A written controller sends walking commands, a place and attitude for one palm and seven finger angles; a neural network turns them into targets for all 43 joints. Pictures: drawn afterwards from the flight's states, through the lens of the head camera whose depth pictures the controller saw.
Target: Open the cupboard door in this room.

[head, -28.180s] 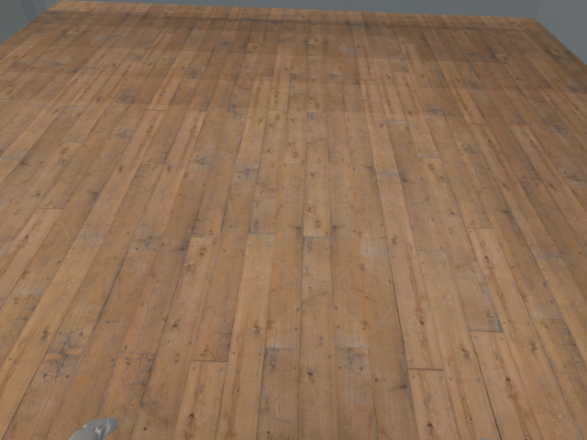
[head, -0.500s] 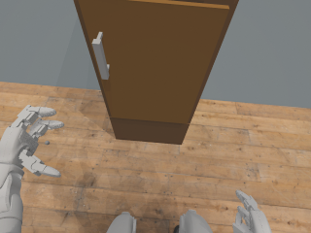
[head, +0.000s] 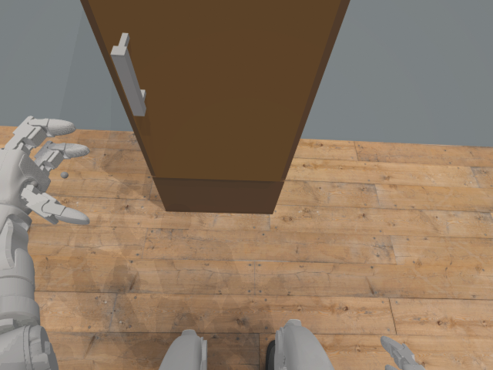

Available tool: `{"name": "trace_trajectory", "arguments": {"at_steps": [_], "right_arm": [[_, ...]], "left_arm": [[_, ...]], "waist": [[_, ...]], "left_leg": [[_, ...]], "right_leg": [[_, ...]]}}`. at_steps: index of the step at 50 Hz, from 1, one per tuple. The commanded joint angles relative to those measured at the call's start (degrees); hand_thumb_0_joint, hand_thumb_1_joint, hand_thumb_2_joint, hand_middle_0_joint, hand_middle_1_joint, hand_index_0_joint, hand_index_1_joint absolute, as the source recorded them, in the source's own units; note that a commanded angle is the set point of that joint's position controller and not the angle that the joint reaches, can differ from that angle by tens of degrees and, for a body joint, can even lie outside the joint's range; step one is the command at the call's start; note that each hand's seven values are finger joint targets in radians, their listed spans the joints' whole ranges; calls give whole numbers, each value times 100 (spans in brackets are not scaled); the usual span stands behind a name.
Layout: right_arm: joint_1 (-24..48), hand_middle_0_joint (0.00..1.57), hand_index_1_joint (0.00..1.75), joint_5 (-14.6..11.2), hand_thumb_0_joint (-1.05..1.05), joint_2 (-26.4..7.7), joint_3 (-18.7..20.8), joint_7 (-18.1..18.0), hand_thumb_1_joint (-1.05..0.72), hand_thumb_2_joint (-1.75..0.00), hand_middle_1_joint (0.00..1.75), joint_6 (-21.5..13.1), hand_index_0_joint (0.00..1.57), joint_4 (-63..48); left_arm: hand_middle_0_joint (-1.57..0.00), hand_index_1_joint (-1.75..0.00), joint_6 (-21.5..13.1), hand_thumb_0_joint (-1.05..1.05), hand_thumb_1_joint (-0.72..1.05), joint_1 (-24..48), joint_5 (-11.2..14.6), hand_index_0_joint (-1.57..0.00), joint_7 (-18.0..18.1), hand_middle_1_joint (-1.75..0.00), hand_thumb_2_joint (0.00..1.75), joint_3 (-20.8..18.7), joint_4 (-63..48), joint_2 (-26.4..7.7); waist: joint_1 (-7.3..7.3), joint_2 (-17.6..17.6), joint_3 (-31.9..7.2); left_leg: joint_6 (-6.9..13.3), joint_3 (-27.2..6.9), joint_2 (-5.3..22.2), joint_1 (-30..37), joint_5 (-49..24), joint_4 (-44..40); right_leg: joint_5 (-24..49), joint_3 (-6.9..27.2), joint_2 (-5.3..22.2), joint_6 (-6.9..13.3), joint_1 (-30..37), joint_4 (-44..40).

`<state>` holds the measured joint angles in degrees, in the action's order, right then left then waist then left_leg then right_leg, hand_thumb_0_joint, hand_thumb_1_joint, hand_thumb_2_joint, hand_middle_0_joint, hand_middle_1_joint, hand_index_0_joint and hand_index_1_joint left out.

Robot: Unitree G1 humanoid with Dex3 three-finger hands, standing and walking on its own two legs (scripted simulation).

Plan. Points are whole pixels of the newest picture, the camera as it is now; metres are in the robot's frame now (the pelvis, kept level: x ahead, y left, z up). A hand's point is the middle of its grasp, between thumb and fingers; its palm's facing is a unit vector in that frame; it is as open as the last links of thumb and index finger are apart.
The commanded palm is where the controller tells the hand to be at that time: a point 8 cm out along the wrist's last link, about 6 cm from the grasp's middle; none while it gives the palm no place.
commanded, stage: move the hooked fingers beside the handle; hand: left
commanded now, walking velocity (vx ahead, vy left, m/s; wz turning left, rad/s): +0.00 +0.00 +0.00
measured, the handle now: (132, 77) +0.62 +0.22 +0.05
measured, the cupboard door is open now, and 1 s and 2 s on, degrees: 0 0 0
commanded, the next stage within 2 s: slide the fingers in behind the handle in 1.76 s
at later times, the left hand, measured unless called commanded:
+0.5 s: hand (77, 130) +0.47 +0.28 +0.06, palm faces +0.00 -1.00 -0.01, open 14.0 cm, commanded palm +0.46 +0.33 +0.05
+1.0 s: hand (86, 91) +0.56 +0.29 +0.05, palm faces -0.01 -1.00 -0.01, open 14.0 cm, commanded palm +0.56 +0.32 +0.05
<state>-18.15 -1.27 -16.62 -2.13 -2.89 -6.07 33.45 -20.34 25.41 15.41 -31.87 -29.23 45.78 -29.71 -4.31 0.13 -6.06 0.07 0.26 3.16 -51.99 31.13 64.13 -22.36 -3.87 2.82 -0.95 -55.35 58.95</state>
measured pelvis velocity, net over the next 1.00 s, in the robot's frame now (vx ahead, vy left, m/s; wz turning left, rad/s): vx -0.01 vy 0.02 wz -0.05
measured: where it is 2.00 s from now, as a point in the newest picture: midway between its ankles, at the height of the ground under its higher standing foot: outside the picture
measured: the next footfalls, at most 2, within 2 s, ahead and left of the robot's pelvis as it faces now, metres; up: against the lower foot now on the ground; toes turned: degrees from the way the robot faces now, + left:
none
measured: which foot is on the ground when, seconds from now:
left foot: down 0.00-1.00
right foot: down 0.00-1.00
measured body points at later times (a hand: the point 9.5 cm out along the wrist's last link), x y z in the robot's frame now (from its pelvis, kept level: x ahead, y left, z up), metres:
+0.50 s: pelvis -0.01 +0.00 -0.02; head +0.14 +0.03 +0.41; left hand +0.47 +0.33 +0.06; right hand +0.03 -0.28 -0.12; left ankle -0.01 +0.11 -0.66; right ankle +0.05 -0.14 -0.66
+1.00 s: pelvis -0.01 +0.02 -0.04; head +0.20 +0.05 +0.36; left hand +0.56 +0.35 +0.06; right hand -0.03 -0.25 -0.12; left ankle -0.01 +0.11 -0.66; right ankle +0.05 -0.14 -0.66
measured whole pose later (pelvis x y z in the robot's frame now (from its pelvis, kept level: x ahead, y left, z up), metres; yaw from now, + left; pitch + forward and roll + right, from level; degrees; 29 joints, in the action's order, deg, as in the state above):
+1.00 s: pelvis -0.01 +0.02 -0.04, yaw -3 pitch +31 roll -6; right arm -21.1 0.9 -16.7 -7.1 -1.4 5.1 31.9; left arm -15.5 68.0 -0.1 -30.5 -33.6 75.3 -56.3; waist -16.3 -1.2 -4.0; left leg 1.2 -1.8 4.6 -72.4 32.8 73.8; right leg -21.2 -5.3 1.5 -1.9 -73.2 63.5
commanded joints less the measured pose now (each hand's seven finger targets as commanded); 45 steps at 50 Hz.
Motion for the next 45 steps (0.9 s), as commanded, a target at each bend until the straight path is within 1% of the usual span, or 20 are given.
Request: {"name": "trace_trajectory", "arguments": {"at_steps": [1,2,4,6,8,12,15,16,17,21,23,26,27,30,32,34,38,41,43,45], "right_arm": [[-467,20,30,15,0,-988,397,-81,-90,-90,30,-107,20,-546],[-537,20,30,28,0,-1013,415,-74,-90,-90,30,-67,20,-518],[-562,20,30,53,0,-1001,406,-54,-90,-90,30,-14,20,-518],[-644,20,30,57,0,-1008,413,-43,-90,-90,30,56,20,-506],[-670,20,30,53,0,-1008,399,-13,-90,-90,30,138,20,-471],[-750,20,30,61,0,-1057,386,-18,-90,-90,30,274,20,-417],[-840,20,30,91,0,-1082,379,-11,-90,-90,30,360,20,-389],[-845,20,30,100,0,-1076,371,-10,-90,-90,30,375,20,-400],[-885,20,30,114,0,-1093,369,-2,-90,-90,30,416,20,-358],[-928,20,30,112,0,-1105,315,-4,-90,-90,30,521,20,-353],[-958,20,30,118,0,-1160,274,-21,-90,-90,30,575,20,-309],[-1036,20,30,145,0,-1171,244,-20,-90,-90,30,626,20,-354],[-1071,20,30,146,0,-1196,227,-21,-90,-90,30,657,20,-321],[-1116,20,30,152,0,-1202,181,-8,-90,-90,30,717,20,-307],[-1204,20,30,163,0,-1242,172,-14,-90,-90,30,762,20,-306],[-1226,20,30,171,0,-1240,147,-2,-90,-90,30,807,20,-302],[-1313,20,30,176,0,-1289,70,-17,-90,-90,30,891,20,-311],[-1430,20,30,217,0,-1293,43,5,-90,-90,30,924,20,-308],[-1515,20,30,245,0,-1302,22,19,-90,-90,30,988,20,-270],[-1555,20,30,257,0,-1291,16,46,-90,-90,30,1038,20,-256]], "left_arm": [[-30,-120,-352,0,-50,2223,25,-30,24,-120,30,-328,-742,-1894],[-30,-120,-375,0,-50,2228,-25,-30,43,-120,30,-499,-654,-2115],[-30,-120,-439,0,-50,2405,-87,-30,50,-120,30,-511,-595,-2178],[-30,-120,-501,0,-50,2483,-94,-30,41,-120,30,-549,-484,-2261],[-30,-120,-454,0,-50,2575,-149,-30,6,-120,30,-465,-111,-2186],[-30,-120,-452,0,-50,3206,-301,-30,-1,-120,30,-455,281,-2419],[-30,-120,-514,0,-50,3497,-405,-30,28,-120,30,-552,435,-2664],[-30,-120,-561,0,-50,3689,-406,-30,19,-120,30,-507,376,-2658],[-30,-120,-571,0,-50,3752,-448,-30,31,-120,30,-651,447,-2856],[-30,-120,-500,0,-50,4099,-537,-30,9,-120,30,-477,887,-2845],[-30,-120,-433,0,-50,4419,-636,-30,28,-120,30,-651,1092,-3273],[-30,-120,-430,0,-50,4628,-719,-30,12,-120,30,-669,1104,-3441],[-30,-120,-413,0,-50,4747,-750,-30,3,-120,30,-733,1180,-3606],[-30,-120,-316,0,-50,4985,-844,-30,-17,-120,30,-631,1384,-3658],[-30,-120,-290,0,-50,5134,-881,-30,-39,-120,30,-755,1364,-3909],[-30,-120,-197,0,-50,5289,-958,-30,-41,-120,30,-589,1455,-3829],[-30,-120,-40,0,-50,5714,-1074,-30,23,-120,30,-616,1717,-4121],[-30,-120,-40,0,-50,6078,-1235,-30,86,-120,30,-621,1509,-4335],[-30,-120,4,0,-50,6191,-1309,-30,125,-120,30,-641,1589,-4438],[-30,-120,73,0,-50,6317,-1361,-30,148,-120,30,-502,1605,-4305]], "waist": [[-14,-751,-2151],[22,-654,-2315],[28,-826,-2536],[-2,-735,-2657],[-53,-779,-2475],[-181,-702,-2400],[-201,-751,-2588],[-224,-985,-2653],[-205,-964,-2778],[-404,-844,-2557],[-462,-887,-2529],[-487,-1118,-2840],[-529,-1007,-2917],[-641,-1160,-2816],[-641,-1297,-3065],[-739,-1415,-2990],[-905,-1314,-2859],[-937,-1804,-3227],[-1006,-1782,-3278],[-1089,-1873,-3259]], "left_leg": [[62,-110,-219,800,-2042,-948],[62,-120,-207,845,-2110,-939],[67,-101,-212,867,-2270,-862],[74,-144,-190,906,-2576,-801],[67,-114,-176,869,-2446,-805],[108,-128,-172,657,-2101,-765],[112,-165,-167,681,-2155,-704],[105,-180,-170,771,-2280,-661],[91,-194,-156,803,-2353,-638],[145,-203,-152,524,-2155,-557],[160,-197,-145,295,-1919,-497],[170,-231,-149,390,-2107,-411],[173,-247,-131,372,-2148,-369],[179,-270,-113,279,-2132,-302],[172,-308,-97,455,-2349,-257],[167,-344,-80,465,-2346,-223],[187,-407,-61,279,-2234,-150],[143,-483,-49,582,-2575,-71],[112,-559,-11,692,-2874,-14],[108,-568,9,755,-2932,25]], "right_leg": [[1058,184,-361,252,1556,-462],[1117,194,-368,238,1638,-458],[1284,222,-361,240,1687,-399],[1498,206,-395,250,1717,-327],[1394,202,-393,227,1540,-375],[1161,218,-397,212,1385,-374],[1175,222,-403,212,1358,-335],[1211,212,-405,237,1246,-274],[1257,211,-409,225,1280,-259],[1161,217,-426,212,1106,-263],[1029,255,-420,179,1083,-268],[1120,233,-436,214,1024,-169],[1164,233,-440,188,1026,-161],[1116,214,-440,172,842,-157],[1220,187,-455,180,784,-100],[1107,148,-451,170,537,-95],[963,99,-472,152,305,-82],[1042,41,-480,206,109,41],[1168,-4,-483,183,29,64],[1169,-15,-484,172,-106,41]]}}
